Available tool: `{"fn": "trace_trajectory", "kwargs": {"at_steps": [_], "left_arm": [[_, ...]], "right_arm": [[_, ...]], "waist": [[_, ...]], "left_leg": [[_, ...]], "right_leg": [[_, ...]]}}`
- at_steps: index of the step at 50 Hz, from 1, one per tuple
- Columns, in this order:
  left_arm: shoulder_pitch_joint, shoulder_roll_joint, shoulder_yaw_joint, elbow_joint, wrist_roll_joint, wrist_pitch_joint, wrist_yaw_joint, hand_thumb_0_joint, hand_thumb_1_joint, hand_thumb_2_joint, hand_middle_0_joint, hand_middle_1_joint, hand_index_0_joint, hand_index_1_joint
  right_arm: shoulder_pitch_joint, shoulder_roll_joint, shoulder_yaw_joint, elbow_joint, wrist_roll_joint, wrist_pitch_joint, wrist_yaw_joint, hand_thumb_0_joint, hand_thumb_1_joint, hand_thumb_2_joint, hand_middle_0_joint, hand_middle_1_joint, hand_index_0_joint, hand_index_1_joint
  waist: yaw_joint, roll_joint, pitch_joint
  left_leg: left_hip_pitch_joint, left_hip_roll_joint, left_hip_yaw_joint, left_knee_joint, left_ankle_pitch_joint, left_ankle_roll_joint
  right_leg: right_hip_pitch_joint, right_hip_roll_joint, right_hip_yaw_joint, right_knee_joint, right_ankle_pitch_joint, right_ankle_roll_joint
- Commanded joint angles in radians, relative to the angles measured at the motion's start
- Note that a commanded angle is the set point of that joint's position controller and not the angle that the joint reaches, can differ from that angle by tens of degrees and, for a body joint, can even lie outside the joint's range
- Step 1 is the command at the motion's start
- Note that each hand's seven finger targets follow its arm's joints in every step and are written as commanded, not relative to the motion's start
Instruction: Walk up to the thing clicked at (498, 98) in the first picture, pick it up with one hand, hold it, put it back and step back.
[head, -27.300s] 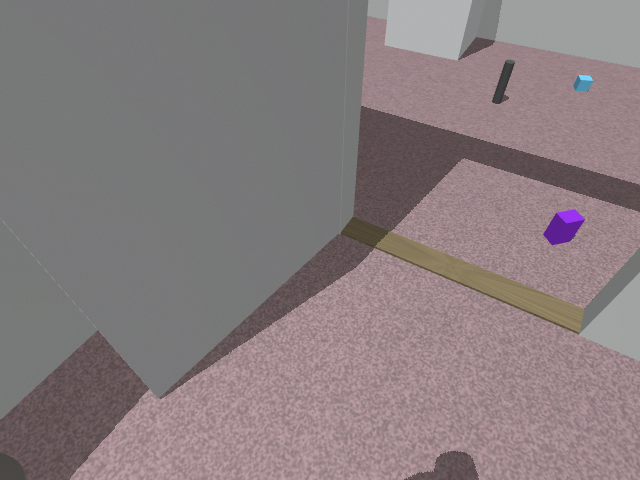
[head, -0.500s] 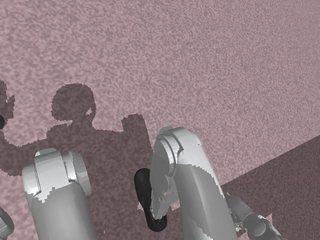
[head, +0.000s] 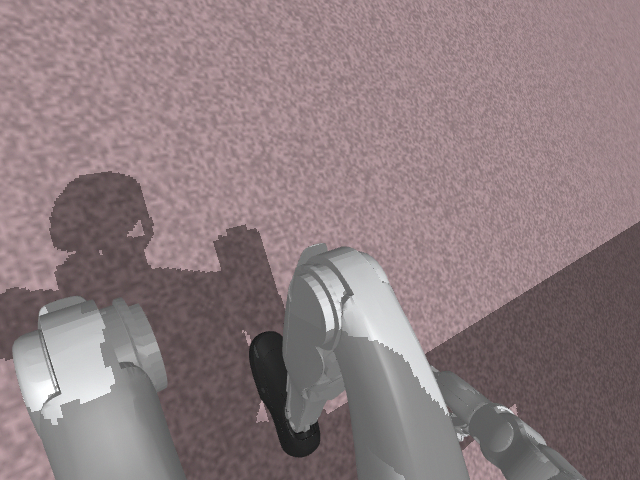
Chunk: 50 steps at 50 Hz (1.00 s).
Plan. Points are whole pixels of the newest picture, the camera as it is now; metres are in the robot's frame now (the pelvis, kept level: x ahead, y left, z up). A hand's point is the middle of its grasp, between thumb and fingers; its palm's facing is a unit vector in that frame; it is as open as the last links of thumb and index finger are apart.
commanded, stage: loosen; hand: left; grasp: from above
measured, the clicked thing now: out of the picture +0.43 +0.33 -0.17
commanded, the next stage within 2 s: open in 0.08 s
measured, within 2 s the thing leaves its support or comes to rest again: rests again in 0.66 s
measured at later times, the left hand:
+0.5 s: hand out of the picture +0.44 +0.33 -0.15, palm faces +0.40 -0.92 +0.02, open 12.5 cm
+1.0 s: hand out of the picture +0.41 +0.39 -0.06, palm faces +0.40 -0.91 -0.06, open 17.3 cm
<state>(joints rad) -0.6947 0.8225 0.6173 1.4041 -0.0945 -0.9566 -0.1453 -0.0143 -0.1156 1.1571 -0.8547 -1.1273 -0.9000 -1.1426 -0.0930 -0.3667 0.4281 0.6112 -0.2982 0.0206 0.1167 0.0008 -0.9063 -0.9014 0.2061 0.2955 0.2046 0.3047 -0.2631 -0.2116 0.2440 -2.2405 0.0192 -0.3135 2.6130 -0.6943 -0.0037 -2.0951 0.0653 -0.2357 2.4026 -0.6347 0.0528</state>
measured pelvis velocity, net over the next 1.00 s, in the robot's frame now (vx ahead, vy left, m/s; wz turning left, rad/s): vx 0.00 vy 0.00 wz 0.01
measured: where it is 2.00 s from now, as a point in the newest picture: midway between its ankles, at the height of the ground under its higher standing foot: (219, 454)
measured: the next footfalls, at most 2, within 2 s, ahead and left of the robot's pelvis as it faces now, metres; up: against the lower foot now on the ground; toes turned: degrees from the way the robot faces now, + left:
none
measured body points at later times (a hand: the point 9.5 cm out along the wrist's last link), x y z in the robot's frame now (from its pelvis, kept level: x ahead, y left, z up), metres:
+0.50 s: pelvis +0.00 +0.00 +0.00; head +0.23 +0.18 +0.34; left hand +0.42 +0.37 -0.14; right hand +0.14 -0.25 -0.04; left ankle +0.08 +0.12 -0.26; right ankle +0.13 -0.12 -0.26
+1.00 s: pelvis +0.00 +0.00 +0.01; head +0.20 +0.16 +0.38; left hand +0.39 +0.44 -0.06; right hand +0.16 -0.25 -0.05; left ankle +0.08 +0.12 -0.26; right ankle +0.13 -0.12 -0.26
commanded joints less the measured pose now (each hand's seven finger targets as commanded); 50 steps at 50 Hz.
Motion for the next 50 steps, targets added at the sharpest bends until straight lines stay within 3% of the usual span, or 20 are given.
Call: {"fn": "trace_trajectory", "kwargs": {"at_steps": [1, 6, 9, 10, 12, 17, 22, 27, 29, 31, 33, 35, 38, 40, 41, 44, 45, 46, 49, 50], "left_arm": [[-0.299, 0.28, 0.017, -0.177, -0.022, -0.111, 0.031, 0.0, 0.27, 1.105, -1.289, -1.295, -1.316, -1.282], [-0.299, 0.283, 0.02, -0.168, -0.034, -0.124, 0.023, 0.0, 0.074, 0.707, -1.05, -0.976, -1.085, -0.941], [-0.312, 0.291, 0.005, -0.164, -0.025, -0.128, 0.021, 0.0, -0.096, 0.543, -0.932, -0.821, -0.962, -0.79], [-0.297, 0.294, 0.009, -0.154, -0.023, -0.125, 0.02, 0.0, -0.164, 0.548, -0.852, -0.756, -0.882, -0.738], [-0.271, 0.281, -0.002, -0.145, -0.019, -0.119, 0.013, 0.0, -0.255, 0.417, -0.724, -0.617, -0.738, -0.602], [-0.205, 0.245, -0.015, -0.116, -0.024, -0.085, 0.003, 0.0, -0.366, 0.323, -0.61, -0.499, -0.618, -0.49], [-0.201, 0.222, -0.017, -0.166, -0.038, -0.071, -0.002, 0.0, -0.358, 0.244, -0.481, -0.378, -0.489, -0.366], [-0.255, 0.253, -0.006, -0.219, -0.041, -0.081, 0.012, 0.0, -0.389, 0.154, -0.332, -0.232, -0.339, -0.222], [-0.254, 0.233, -0.024, -0.188, -0.032, -0.082, 0.013, 0.0, -0.401, 0.148, -0.22, -0.166, -0.226, -0.157], [-0.272, 0.257, -0.011, -0.198, -0.031, -0.088, 0.018, 0.0, -0.426, 0.097, -0.145, -0.102, -0.151, -0.093], [-0.258, 0.308, 0.02, -0.225, -0.026, -0.089, 0.012, 0.0, -0.471, 0.056, -0.098, -0.056, -0.105, -0.046], [-0.22, 0.343, 0.059, -0.251, -0.025, -0.079, 0.005, 0.0, -0.476, 0.05, -0.069, -0.04, -0.076, -0.03], [-0.253, 0.431, 0.124, -0.407, -0.037, -0.06, -0.004, 0.0, -0.5, 0.046, -0.071, -0.043, -0.078, -0.035], [-0.205, 0.424, 0.135, -0.465, -0.041, -0.021, -0.016, 0.0, -0.514, 0.043, -0.07, -0.042, -0.077, -0.034], [-0.206, 0.385, 0.114, -0.467, -0.047, 0.002, -0.03, 0.0, -0.529, 0.033, -0.078, -0.041, -0.084, -0.032], [-0.164, 0.211, -0.016, -0.409, -0.043, 0.093, -0.082, 0.0, -0.512, 0.049, -0.064, -0.049, -0.074, -0.037], [-0.135, 0.214, -0.019, -0.384, -0.04, 0.123, -0.095, 0.0, -0.552, 0.031, -0.063, -0.04, -0.074, -0.028], [-0.105, 0.136, -0.074, -0.322, -0.053, 0.153, -0.12, 0.0, -0.534, 0.045, -0.05, -0.053, -0.068, -0.035], [-0.066, 0.11, -0.061, -0.282, -0.098, 0.205, -0.159, 0.0, -0.598, 0.034, -0.023, -0.053, -0.055, -0.025], [-0.12, 0.136, -0.036, -0.376, -0.116, 0.201, -0.162, 0.0, -0.608, 0.03, -0.018, -0.05, -0.054, -0.019]], "right_arm": [[0.068, -0.348, -0.098, -0.021, -0.013, 0.008, -0.022, 0.0, -0.91, -0.892, 0.201, 0.3, 0.2, 0.3], [0.051, -0.351, -0.091, -0.032, -0.014, 0.009, -0.022, 0.0, -0.908, -0.89, 0.201, 0.3, 0.201, 0.3], [0.039, -0.35, -0.087, -0.034, -0.016, 0.006, -0.023, 0.0, -0.917, -0.891, 0.201, 0.3, 0.201, 0.3], [0.045, -0.35, -0.087, -0.031, -0.018, 0.007, -0.022, 0.0, -0.912, -0.896, 0.201, 0.301, 0.201, 0.301], [0.04, -0.351, -0.089, -0.033, -0.018, 0.008, -0.023, 0.0, -0.917, -0.897, 0.201, 0.301, 0.201, 0.301], [0.049, -0.352, -0.09, -0.043, -0.014, 0.017, -0.02, 0.0, -0.918, -0.9, 0.201, 0.301, 0.201, 0.301], [0.051, -0.358, -0.1, -0.05, -0.006, 0.024, -0.019, 0.0, -0.91, -0.898, 0.201, 0.301, 0.201, 0.301], [0.062, -0.347, -0.098, -0.041, -0.007, 0.023, -0.019, 0.0, -0.903, -0.897, 0.202, 0.301, 0.201, 0.301], [0.059, -0.346, -0.097, -0.037, -0.008, 0.024, -0.019, 0.0, -0.887, -0.895, 0.202, 0.301, 0.201, 0.301], [0.057, -0.346, -0.096, -0.042, -0.009, 0.025, -0.019, 0.0, -0.891, -0.896, 0.202, 0.301, 0.201, 0.301], [0.048, -0.35, -0.097, -0.045, -0.008, 0.028, -0.022, 0.0, -0.892, -0.897, 0.202, 0.301, 0.201, 0.301], [0.06, -0.353, -0.105, -0.046, -0.008, 0.035, -0.024, 0.0, -0.891, -0.897, 0.202, 0.301, 0.201, 0.301], [0.075, -0.352, -0.125, -0.05, 0.001, 0.04, -0.032, 0.0, -0.899, -0.899, 0.202, 0.301, 0.201, 0.301], [0.09, -0.345, -0.148, -0.059, 0.014, 0.043, -0.038, 0.0, -0.904, -0.9, 0.202, 0.301, 0.201, 0.301], [0.094, -0.346, -0.162, -0.065, 0.024, 0.043, -0.041, 0.0, -0.91, -0.901, 0.202, 0.301, 0.201, 0.301], [0.121, -0.321, -0.195, -0.058, 0.053, 0.038, -0.046, 0.0, -0.899, -0.899, 0.202, 0.301, 0.201, 0.301], [0.138, -0.315, -0.209, -0.049, 0.065, 0.035, -0.047, 0.0, -0.896, -0.898, 0.202, 0.301, 0.201, 0.301], [0.161, -0.296, -0.201, -0.027, 0.076, 0.036, -0.047, 0.0, -0.887, -0.895, 0.202, 0.301, 0.201, 0.301], [0.15, -0.299, -0.222, -0.049, 0.108, 0.027, -0.047, 0.0, -0.868, -0.89, 0.202, 0.301, 0.201, 0.301], [0.152, -0.297, -0.229, -0.059, 0.118, 0.026, -0.045, 0.0, -0.857, -0.887, 0.202, 0.301, 0.201, 0.301]], "waist": [[-0.092, 0.517, -0.586], [-0.094, 0.506, -0.593], [-0.098, 0.508, -0.566], [-0.092, 0.516, -0.565], [-0.082, 0.527, -0.569], [-0.065, 0.53, -0.568], [-0.062, 0.542, -0.578], [-0.072, 0.536, -0.596], [-0.082, 0.536, -0.577], [-0.079, 0.527, -0.57], [-0.052, 0.559, -0.58], [-0.027, 0.579, -0.627], [0.018, 0.652, -0.729], [0.037, 0.696, -0.8], [0.028, 0.708, -0.787], [-0.004, 0.644, -0.704], [0.005, 0.606, -0.676], [-0.013, 0.539, -0.612], [0.018, 0.412, -0.568], [0.034, 0.416, -0.611]], "left_leg": [[0.4, 0.054, 0.073, -0.305, 0.107, -0.013], [0.405, 0.057, 0.063, -0.305, 0.081, -0.012], [0.386, 0.058, 0.064, -0.312, 0.054, -0.01], [0.384, 0.058, 0.068, -0.31, 0.058, -0.01], [0.404, 0.061, 0.066, -0.314, 0.071, -0.015], [0.41, 0.061, 0.059, -0.329, 0.103, -0.02], [0.449, 0.067, 0.041, -0.34, 0.135, -0.027], [0.416, 0.062, 0.06, -0.311, 0.14, -0.017], [0.422, 0.065, 0.053, -0.316, 0.137, -0.019], [0.401, 0.064, 0.057, -0.318, 0.108, -0.016], [0.414, 0.065, 0.058, -0.331, 0.093, -0.019], [0.445, 0.066, 0.067, -0.333, 0.125, -0.022], [0.499, 0.066, 0.088, -0.348, 0.164, -0.025], [0.548, 0.066, 0.095, -0.368, 0.204, -0.031], [0.539, 0.064, 0.094, -0.383, 0.181, -0.031], [0.468, 0.058, 0.102, -0.397, 0.142, -0.022], [0.418, 0.055, 0.111, -0.389, 0.12, -0.014], [0.349, 0.05, 0.112, -0.384, 0.088, -0.003], [0.289, 0.043, 0.111, -0.388, 0.007, 0.016], [0.308, 0.04, 0.104, -0.399, -0.003, 0.016]], "right_leg": [[0.283, 0.031, -0.066, -0.182, 0.165, -0.061], [0.278, 0.035, -0.077, -0.183, 0.148, -0.057], [0.268, 0.035, -0.078, -0.186, 0.13, -0.06], [0.277, 0.038, -0.076, -0.186, 0.134, -0.059], [0.263, 0.038, -0.077, -0.179, 0.143, -0.062], [0.267, 0.04, -0.087, -0.173, 0.165, -0.067], [0.25, 0.038, -0.097, -0.157, 0.189, -0.066], [0.29, 0.043, -0.082, -0.17, 0.202, -0.066], [0.271, 0.042, -0.085, -0.164, 0.196, -0.067], [0.273, 0.042, -0.084, -0.174, 0.172, -0.067], [0.265, 0.04, -0.081, -0.169, 0.155, -0.069], [0.286, 0.04, -0.076, -0.165, 0.174, -0.071], [0.32, 0.037, -0.055, -0.164, 0.198, -0.076], [0.326, 0.032, -0.043, -0.163, 0.223, -0.079], [0.292, 0.029, -0.044, -0.162, 0.205, -0.082], [0.218, 0.025, -0.047, -0.182, 0.186, -0.082], [0.201, 0.025, -0.039, -0.192, 0.169, -0.082], [0.194, 0.026, -0.04, -0.206, 0.144, -0.077], [0.167, 0.028, -0.039, -0.235, 0.068, -0.072], [0.167, 0.025, -0.041, -0.231, 0.058, -0.074]]}}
